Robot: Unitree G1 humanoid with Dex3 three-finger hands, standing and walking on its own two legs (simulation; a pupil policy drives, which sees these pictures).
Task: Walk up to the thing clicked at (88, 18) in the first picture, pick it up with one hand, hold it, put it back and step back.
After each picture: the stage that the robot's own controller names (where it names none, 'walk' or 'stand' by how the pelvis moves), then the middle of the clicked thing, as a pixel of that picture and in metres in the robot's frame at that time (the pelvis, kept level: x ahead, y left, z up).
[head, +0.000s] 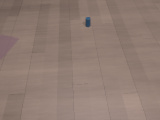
stand; (87, 22) +1.68 -0.08 -0.72
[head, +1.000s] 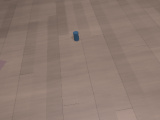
walk; (76, 36) +1.53 +0.20 -0.70
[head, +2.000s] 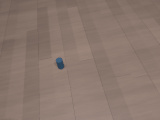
walk; (60, 63) +0.97 +0.32 -0.71
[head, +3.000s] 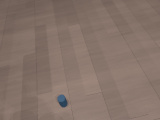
walk; (62, 101) +0.59 +0.26 -0.71
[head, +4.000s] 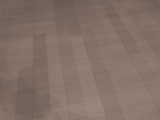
walk; out of the picture +0.36 +0.18 -0.71
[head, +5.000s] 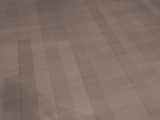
stand; out of the picture +0.29 +0.19 -0.72
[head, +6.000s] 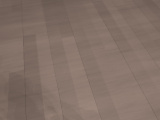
stand; out of the picture +0.30 +0.18 -0.72
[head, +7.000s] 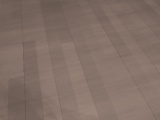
stand; out of the picture +0.29 +0.18 -0.72
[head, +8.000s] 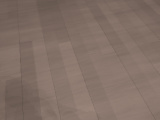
stand; out of the picture +0.27 +0.19 -0.73
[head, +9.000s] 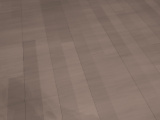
stand; out of the picture +0.29 +0.18 -0.73
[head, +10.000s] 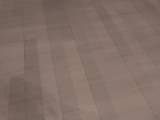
stand; out of the picture +0.28 +0.17 -0.73
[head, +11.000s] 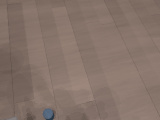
go down; (48, 114) +0.32 +0.18 -0.65
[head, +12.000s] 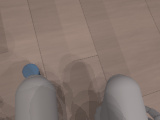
go down; (32, 73) +0.36 +0.21 -0.30
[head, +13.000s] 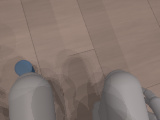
close in; (25, 70) +0.37 +0.22 -0.28
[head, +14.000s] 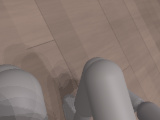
close in; out of the picture +0.35 +0.24 -0.21
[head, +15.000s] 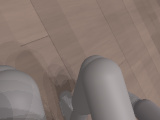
close; out of the picture +0.35 +0.25 -0.21
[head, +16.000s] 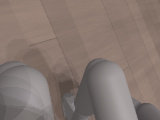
lift; out of the picture +0.32 +0.23 -0.21
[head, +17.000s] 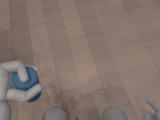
lift; (28, 85) +0.31 +0.18 +0.00
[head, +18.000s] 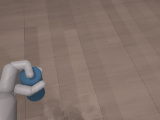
hold; (33, 84) +0.32 +0.18 +0.01
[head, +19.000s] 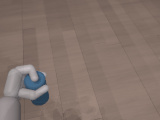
hold; (37, 89) +0.32 +0.17 -0.01
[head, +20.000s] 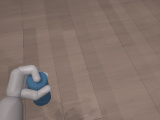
hold; (39, 89) +0.32 +0.16 -0.01
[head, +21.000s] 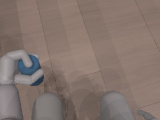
crouch; (32, 71) +0.37 +0.18 -0.09
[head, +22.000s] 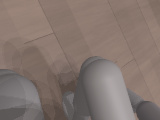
lower; out of the picture +0.37 +0.27 -0.22
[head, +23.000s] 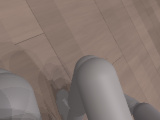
lower; out of the picture +0.38 +0.27 -0.22
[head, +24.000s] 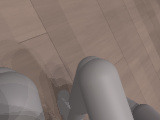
lower; out of the picture +0.37 +0.26 -0.22
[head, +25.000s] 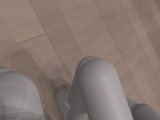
lower; out of the picture +0.37 +0.26 -0.22
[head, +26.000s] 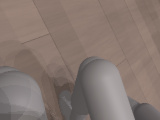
loosen; out of the picture +0.36 +0.25 -0.22
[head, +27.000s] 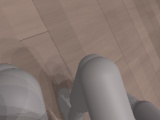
withdraw; out of the picture +0.35 +0.23 -0.22
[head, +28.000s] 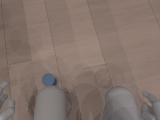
walk; (49, 81) +0.37 +0.19 -0.43
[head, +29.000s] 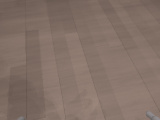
stand; out of the picture +0.31 +0.16 -0.66
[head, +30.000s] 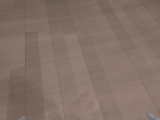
stand; out of the picture +0.30 +0.17 -0.67
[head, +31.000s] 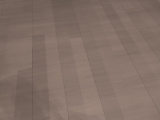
stand; out of the picture +0.32 +0.16 -0.71
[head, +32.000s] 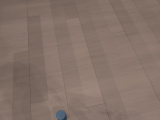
walk; (61, 116) +0.35 +0.17 -0.70
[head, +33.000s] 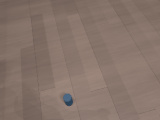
walk; (68, 99) +0.50 +0.18 -0.70
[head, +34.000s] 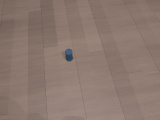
walk; (69, 55) +0.87 +0.12 -0.69
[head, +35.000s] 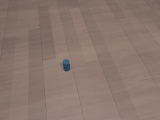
stand; (66, 65) +0.95 +0.16 -0.71
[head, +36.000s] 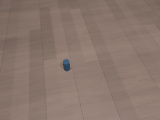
stand; (66, 65) +0.97 +0.17 -0.72
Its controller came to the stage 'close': yes
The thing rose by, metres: 0.71
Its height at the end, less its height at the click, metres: +0.00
